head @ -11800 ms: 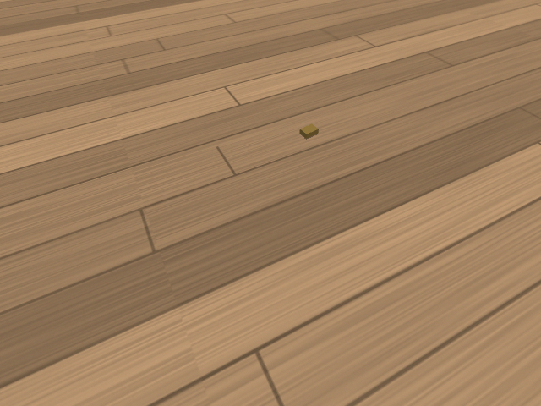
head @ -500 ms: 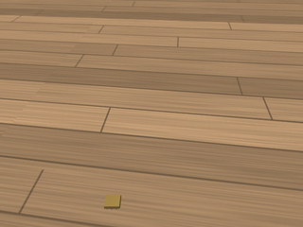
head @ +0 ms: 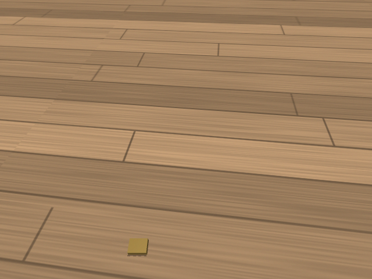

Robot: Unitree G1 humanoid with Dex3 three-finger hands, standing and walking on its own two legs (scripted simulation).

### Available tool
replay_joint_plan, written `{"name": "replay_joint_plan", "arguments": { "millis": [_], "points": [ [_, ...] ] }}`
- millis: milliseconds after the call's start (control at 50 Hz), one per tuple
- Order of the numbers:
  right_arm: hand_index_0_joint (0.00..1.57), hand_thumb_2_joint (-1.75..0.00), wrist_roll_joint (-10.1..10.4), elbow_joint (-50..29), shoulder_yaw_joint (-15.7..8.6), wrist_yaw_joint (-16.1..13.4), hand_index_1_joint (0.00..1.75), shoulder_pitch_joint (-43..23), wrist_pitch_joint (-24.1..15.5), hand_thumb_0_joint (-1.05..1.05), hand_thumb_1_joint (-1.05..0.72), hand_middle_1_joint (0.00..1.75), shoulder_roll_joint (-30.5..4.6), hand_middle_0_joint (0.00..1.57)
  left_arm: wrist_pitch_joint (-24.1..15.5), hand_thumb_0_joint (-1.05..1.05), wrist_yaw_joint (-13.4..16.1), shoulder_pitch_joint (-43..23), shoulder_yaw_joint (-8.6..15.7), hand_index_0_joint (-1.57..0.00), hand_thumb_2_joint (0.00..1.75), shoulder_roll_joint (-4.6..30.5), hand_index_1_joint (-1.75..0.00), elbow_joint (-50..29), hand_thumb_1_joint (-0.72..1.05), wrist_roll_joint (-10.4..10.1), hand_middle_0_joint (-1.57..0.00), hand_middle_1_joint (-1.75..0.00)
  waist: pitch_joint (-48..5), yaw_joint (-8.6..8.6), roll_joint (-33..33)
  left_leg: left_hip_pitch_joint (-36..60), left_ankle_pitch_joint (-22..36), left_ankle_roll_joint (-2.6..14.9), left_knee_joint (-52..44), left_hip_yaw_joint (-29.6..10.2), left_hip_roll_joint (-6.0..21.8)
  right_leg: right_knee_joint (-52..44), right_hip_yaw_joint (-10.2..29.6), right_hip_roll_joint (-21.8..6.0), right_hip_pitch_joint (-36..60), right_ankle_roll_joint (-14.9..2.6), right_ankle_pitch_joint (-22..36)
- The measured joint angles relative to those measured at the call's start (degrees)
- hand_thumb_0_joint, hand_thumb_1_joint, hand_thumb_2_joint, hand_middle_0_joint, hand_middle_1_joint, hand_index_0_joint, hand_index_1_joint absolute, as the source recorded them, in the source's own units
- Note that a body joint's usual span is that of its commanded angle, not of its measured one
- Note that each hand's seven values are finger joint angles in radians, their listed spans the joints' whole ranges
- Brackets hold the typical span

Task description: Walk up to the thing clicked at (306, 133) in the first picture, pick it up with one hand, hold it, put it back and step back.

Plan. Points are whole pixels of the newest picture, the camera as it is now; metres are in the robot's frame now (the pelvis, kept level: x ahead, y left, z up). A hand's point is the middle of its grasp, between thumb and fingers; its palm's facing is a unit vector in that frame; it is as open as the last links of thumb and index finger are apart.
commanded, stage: stand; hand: left
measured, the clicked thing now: (138, 246) +0.42 +0.28 -0.77
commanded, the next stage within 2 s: walk up in 0.40 s
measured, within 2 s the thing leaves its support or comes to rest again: neither
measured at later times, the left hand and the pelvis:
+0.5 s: hand out of the picture +0.07 +0.27 -0.16, palm faces -0.01 -0.93 -0.37, open 7.4 cm; pelvis +0.00 +0.01 +0.00, yaw +0 degrees
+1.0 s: hand out of the picture +0.10 +0.35 -0.17, palm faces -0.06 -0.93 -0.38, open 7.4 cm; pelvis +0.02 +0.09 -0.01, yaw -2 degrees
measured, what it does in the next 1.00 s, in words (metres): steps on the spot: right foot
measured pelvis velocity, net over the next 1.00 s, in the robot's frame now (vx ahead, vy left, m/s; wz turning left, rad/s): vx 0.02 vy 0.09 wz -0.03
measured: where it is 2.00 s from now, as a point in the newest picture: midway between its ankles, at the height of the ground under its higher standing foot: outside the picture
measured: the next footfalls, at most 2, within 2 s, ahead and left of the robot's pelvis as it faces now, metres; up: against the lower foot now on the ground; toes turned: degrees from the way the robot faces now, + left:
right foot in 0.98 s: +0.07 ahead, -0.04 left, +0.00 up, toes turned -1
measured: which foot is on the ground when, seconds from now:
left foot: down 0.00-1.00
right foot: down 0.00-0.68, up 0.70-0.96, down 0.98-1.00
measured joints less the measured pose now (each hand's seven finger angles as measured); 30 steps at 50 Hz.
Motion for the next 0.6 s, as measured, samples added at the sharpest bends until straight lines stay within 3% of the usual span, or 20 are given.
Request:
{"name": "replay_joint_plan", "arguments": {
  "millis": [420, 480, 540, 600],
  "points": [
    [0.20, -0.90, -0.3, -0.5, -0.5, 0.3, 0.30, 0.0, 0.4, 0.00, -0.90, 0.30, 0.0, 0.20, -0.2, 0.01, 0.1, -0.2, 0.2, -0.20, 0.90, 0.0, -0.30, -0.3, 0.91, 0.1, -0.20, -0.30, 0.1, -0.08, 0.0, -0.2, -0.3, 0.17, 0.5, 0.1, 0.0, -0.1, 0.1, 0.0, 0.1, 0.06, 0.0],
    [0.20, -0.90, -1.2, -1.8, -1.7, 0.9, 0.30, 0.6, 1.8, 0.00, -0.90, 0.30, -1.3, 0.20, -1.1, 0.01, 0.8, 0.8, 0.9, -0.20, 0.90, -0.6, -0.30, -1.1, 0.91, 0.6, -0.20, -0.30, 0.0, 0.21, 1.3, -1.9, -2.7, 0.66, 4.5, 0.0, 0.1, 1.1, 0.1, 0.2, -0.4, 0.16, -0.7],
    [0.20, -0.90, -1.7, -3.2, -2.9, 1.4, 0.30, 1.5, 3.1, 0.00, -0.90, 0.30, -2.9, 0.20, -1.3, 0.01, 1.4, 1.9, 1.6, -0.20, 0.90, -0.8, -0.30, -2.2, 0.91, 1.2, -0.21, -0.30, -0.1, 0.84, 2.5, -5.4, -11.2, 1.37, 12.8, -1.3, -0.8, 3.2, 0.2, -0.4, -1.5, 0.46, -2.0],
    [0.20, -0.90, -1.8, -4.8, -3.7, 2.0, 0.30, 2.2, 3.8, 0.00, -0.91, 0.30, -3.8, 0.20, -1.4, 0.01, 1.9, 2.8, 2.3, -0.21, 0.90, -0.1, -0.30, -3.7, 0.91, 1.8, -0.21, -0.30, 0.5, 1.21, 2.9, -8.4, -15.8, 1.97, 18.4, -2.7, -0.9, 4.9, 0.3, -1.4, -2.4, 1.11, -2.9]
  ]
}}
